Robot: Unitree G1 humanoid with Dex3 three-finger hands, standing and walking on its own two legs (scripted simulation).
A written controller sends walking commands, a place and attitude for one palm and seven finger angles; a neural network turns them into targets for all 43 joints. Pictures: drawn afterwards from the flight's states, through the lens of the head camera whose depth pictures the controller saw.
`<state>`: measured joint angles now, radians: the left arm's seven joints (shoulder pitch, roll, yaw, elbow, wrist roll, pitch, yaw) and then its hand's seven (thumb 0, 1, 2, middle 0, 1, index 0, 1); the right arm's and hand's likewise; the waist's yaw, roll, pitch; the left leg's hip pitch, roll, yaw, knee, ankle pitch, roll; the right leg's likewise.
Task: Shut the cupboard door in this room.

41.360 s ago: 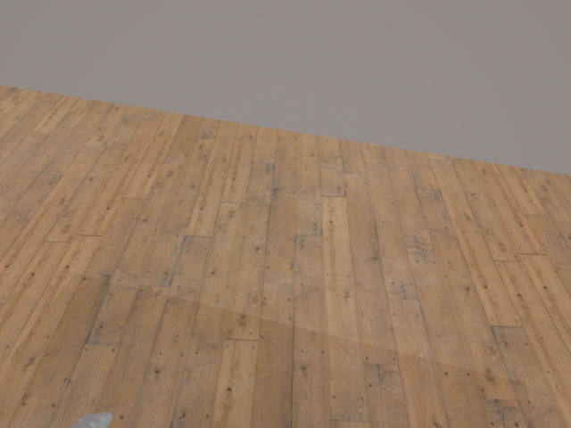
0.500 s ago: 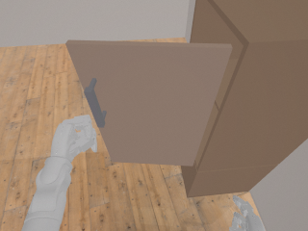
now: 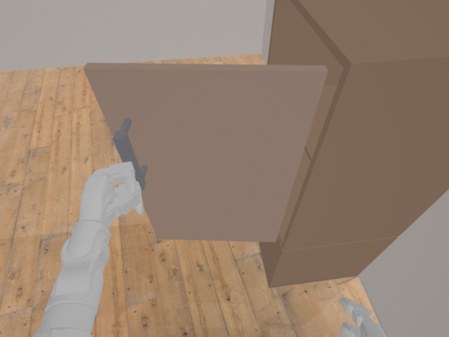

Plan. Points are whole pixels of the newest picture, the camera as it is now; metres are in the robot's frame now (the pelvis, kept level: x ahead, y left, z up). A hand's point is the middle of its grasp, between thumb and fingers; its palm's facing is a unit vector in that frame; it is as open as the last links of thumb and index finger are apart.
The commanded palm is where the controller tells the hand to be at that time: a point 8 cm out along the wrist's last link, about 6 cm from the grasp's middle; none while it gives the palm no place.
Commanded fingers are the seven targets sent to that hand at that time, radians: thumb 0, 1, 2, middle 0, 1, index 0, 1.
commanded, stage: bring the fist close to the handle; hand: left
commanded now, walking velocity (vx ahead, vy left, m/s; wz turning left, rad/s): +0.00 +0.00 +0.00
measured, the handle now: (133, 156) +0.43 +0.20 +0.09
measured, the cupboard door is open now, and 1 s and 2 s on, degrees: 81 68 57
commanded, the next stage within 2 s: push the door shut along its arc in 0.10 s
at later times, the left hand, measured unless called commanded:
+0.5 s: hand (134, 183) +0.36 +0.18 +0.09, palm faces -0.04 -1.00 -0.05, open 3.1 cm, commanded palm +0.34 +0.22 +0.09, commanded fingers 0.00 0.90 0.90 -1.30 -1.50 -1.30 -1.50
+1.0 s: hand (155, 154) +0.43 +0.15 +0.09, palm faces -0.20 -0.98 -0.01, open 3.2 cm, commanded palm +0.42 +0.20 +0.09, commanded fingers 0.00 0.90 0.90 -1.30 -1.50 -1.30 -1.50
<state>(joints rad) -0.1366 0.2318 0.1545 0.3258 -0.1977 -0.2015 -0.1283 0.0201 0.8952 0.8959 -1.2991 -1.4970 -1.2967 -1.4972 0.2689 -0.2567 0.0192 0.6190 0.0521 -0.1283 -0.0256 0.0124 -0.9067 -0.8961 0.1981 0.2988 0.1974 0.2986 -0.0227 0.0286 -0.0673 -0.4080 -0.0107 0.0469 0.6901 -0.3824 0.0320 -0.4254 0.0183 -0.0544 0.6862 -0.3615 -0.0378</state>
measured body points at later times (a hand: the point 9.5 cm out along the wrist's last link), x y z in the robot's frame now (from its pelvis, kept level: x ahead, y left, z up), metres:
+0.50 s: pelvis -0.01 +0.00 +0.00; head +0.02 -0.01 +0.45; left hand +0.35 +0.23 +0.10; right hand +0.13 -0.25 -0.10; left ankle -0.02 +0.10 -0.72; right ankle -0.01 -0.09 -0.72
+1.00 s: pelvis -0.02 +0.01 -0.01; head +0.05 +0.01 +0.44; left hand +0.43 +0.21 +0.09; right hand +0.04 -0.26 -0.12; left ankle -0.02 +0.10 -0.72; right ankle -0.01 -0.09 -0.72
